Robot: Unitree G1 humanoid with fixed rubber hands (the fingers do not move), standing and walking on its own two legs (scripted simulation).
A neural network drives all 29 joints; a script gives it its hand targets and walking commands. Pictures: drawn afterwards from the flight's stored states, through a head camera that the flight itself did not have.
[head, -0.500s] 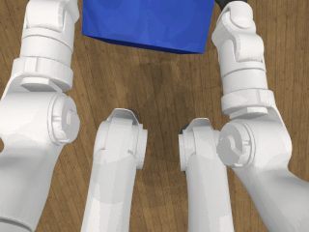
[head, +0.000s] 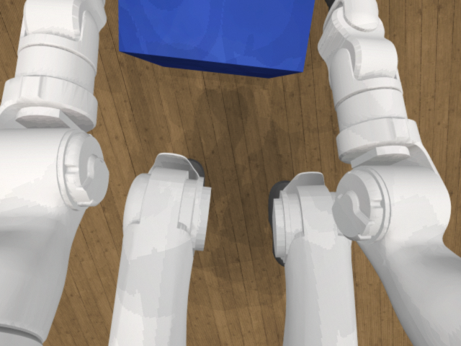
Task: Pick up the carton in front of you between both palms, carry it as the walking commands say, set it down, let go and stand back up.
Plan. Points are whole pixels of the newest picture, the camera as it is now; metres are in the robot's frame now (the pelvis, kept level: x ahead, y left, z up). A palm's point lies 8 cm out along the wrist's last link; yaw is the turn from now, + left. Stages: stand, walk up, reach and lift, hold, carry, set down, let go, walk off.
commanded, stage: set down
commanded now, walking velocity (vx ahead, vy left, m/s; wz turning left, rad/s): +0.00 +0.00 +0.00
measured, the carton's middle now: out of the picture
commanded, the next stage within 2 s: let go in 1.88 s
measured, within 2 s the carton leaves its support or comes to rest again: neither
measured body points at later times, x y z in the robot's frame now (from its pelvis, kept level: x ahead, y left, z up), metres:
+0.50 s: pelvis -0.01 +0.00 -0.01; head +0.37 +0.06 +0.23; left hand +0.54 +0.25 -0.19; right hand +0.56 -0.06 -0.19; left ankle +0.11 +0.12 -0.35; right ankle +0.10 -0.12 -0.35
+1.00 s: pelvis -0.01 +0.00 +0.00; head +0.37 +0.06 +0.24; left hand +0.56 +0.30 -0.15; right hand +0.58 -0.08 -0.16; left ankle +0.11 +0.12 -0.35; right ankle +0.10 -0.12 -0.35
